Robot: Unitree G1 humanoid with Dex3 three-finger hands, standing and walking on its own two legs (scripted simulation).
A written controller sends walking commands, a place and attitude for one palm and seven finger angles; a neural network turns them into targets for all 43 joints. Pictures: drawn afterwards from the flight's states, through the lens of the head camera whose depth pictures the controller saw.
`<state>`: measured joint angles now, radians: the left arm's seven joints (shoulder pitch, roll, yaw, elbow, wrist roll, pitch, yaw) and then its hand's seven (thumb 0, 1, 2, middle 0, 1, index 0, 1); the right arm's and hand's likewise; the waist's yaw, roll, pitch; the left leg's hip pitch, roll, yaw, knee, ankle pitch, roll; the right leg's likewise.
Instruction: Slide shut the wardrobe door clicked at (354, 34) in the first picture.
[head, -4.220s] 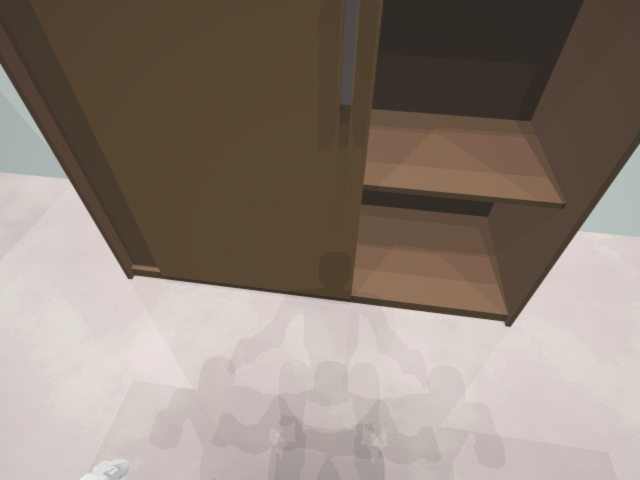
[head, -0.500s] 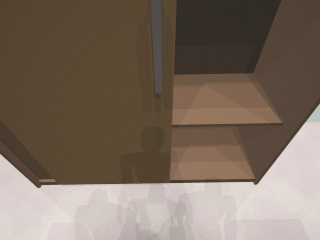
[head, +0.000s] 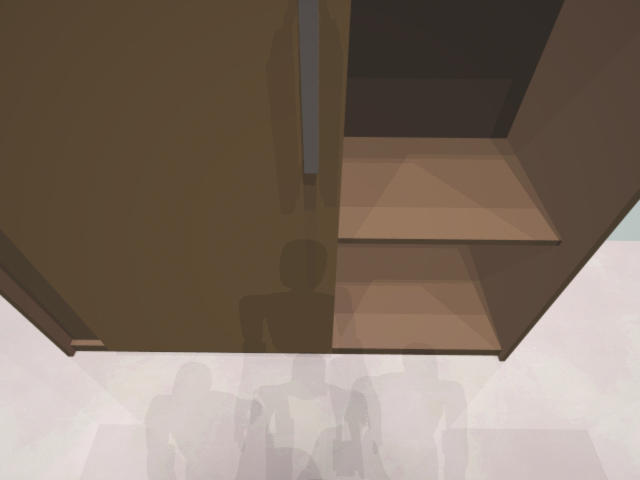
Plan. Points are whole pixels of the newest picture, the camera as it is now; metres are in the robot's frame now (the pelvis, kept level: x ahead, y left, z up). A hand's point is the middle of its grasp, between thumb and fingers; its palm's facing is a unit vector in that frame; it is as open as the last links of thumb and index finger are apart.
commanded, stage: look again from close up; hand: left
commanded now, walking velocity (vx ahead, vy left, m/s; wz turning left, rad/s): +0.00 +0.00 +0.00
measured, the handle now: (310, 73) +0.59 +0.04 +0.23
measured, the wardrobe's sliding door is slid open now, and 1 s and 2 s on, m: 0.57 0.57 0.57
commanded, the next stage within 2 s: none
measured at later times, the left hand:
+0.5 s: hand out of the picture +0.00 +0.18 -0.19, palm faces +0.04 -0.98 -0.17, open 7.4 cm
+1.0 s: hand out of the picture -0.06 +0.18 -0.18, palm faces +0.04 -0.99 -0.15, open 7.4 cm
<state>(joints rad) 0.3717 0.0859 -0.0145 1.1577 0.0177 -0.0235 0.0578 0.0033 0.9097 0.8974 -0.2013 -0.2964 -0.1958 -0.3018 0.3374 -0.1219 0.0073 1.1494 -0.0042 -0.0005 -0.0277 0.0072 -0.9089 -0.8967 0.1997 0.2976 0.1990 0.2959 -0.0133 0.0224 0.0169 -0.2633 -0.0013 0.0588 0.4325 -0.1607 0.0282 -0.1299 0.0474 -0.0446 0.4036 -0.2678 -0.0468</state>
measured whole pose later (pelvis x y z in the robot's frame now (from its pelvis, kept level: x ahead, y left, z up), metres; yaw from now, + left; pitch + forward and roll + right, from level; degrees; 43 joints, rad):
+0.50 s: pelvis +0.00 +0.01 -0.01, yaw +1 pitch -1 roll -1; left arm 0.33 0.16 -0.01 1.04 0.02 -0.01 0.05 0.00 0.91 0.90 -0.20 -0.30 -0.20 -0.30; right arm 0.29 -0.16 0.02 1.06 -0.01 -0.02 -0.03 0.01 -0.93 -0.90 0.20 0.30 0.20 0.30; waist 0.00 -0.03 -0.02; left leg -0.28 -0.02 0.06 0.50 -0.20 0.05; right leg -0.15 0.02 -0.05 0.49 -0.32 -0.03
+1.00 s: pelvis -0.01 +0.02 +0.00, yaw +1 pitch -1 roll -1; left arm 0.40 0.13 -0.02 1.09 0.02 -0.01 0.04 0.00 0.91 0.90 -0.20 -0.30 -0.20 -0.30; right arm 0.31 -0.14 0.02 1.11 -0.01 -0.01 -0.02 0.01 -0.92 -0.90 0.20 0.30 0.20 0.30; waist 0.00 -0.02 -0.01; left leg -0.28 -0.04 0.06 0.43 -0.14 0.07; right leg -0.16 0.01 -0.05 0.44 -0.27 -0.02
